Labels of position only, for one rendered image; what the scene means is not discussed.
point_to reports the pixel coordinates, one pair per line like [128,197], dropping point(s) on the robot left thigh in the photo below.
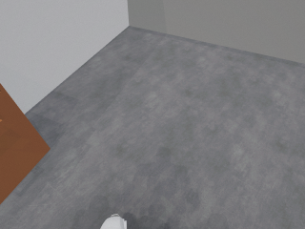
[114,223]

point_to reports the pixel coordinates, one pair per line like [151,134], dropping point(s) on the cabinet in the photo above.
[21,147]

